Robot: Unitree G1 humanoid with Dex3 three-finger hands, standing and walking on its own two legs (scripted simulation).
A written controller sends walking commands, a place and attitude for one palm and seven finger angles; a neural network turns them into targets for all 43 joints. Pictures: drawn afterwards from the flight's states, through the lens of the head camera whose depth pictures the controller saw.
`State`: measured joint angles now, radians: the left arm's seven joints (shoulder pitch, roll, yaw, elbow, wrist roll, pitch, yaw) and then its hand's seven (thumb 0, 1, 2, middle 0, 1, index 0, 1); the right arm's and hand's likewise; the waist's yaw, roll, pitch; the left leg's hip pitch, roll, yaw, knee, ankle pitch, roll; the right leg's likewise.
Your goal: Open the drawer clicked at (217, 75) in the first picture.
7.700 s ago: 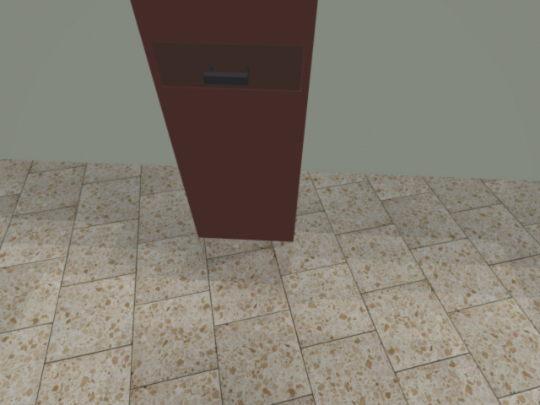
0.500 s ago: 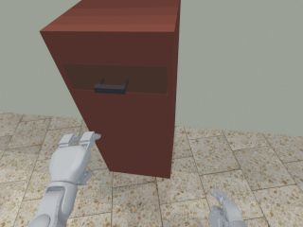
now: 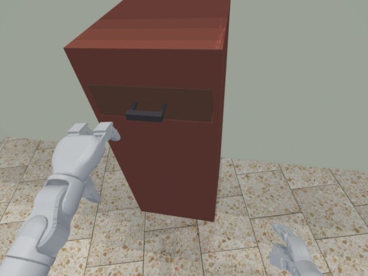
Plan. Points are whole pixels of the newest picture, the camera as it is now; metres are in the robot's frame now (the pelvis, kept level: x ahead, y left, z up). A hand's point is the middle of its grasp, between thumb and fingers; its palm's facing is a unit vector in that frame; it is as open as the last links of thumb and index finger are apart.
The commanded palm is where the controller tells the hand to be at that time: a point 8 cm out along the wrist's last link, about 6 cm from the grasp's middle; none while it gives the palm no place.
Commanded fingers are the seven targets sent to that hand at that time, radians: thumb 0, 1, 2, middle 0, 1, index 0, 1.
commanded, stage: raise the hand with hooked fingers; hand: left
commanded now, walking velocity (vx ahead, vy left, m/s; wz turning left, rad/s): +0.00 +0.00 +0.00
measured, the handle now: (146, 111) +0.55 +0.20 +0.05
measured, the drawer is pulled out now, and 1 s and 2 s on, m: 0.00 0.00 0.00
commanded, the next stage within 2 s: move the hooked fingers above the handle in 0.64 s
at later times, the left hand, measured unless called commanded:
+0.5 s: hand (85, 149) +0.30 +0.24 +0.15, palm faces +0.04 -0.06 -1.00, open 13.8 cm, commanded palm +0.27 +0.25 +0.22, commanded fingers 0.00 -0.50 0.30 -0.30 -1.20 -0.30 -1.20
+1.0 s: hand (94, 145) +0.32 +0.23 +0.15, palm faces +0.05 -0.05 -1.00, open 13.8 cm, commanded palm +0.31 +0.24 +0.21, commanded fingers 0.00 -0.50 0.30 -0.30 -1.20 -0.30 -1.20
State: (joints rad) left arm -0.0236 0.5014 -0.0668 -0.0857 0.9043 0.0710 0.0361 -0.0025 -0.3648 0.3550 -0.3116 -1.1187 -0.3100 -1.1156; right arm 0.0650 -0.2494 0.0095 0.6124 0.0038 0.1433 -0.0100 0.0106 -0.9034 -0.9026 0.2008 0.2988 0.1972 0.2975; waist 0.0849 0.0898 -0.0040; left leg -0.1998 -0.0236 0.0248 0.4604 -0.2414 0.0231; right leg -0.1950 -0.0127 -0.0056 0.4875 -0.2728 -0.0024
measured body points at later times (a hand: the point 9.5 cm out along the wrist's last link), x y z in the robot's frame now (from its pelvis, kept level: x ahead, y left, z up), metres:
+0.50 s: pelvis -0.01 +0.00 +0.00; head +0.00 -0.04 +0.45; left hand +0.29 +0.24 +0.21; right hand +0.19 -0.22 -0.11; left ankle +0.00 +0.10 -0.74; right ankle -0.01 -0.12 -0.74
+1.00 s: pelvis -0.02 +0.00 +0.00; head -0.01 -0.03 +0.45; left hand +0.31 +0.23 +0.20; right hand +0.19 -0.21 -0.11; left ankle +0.00 +0.10 -0.74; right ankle -0.01 -0.12 -0.74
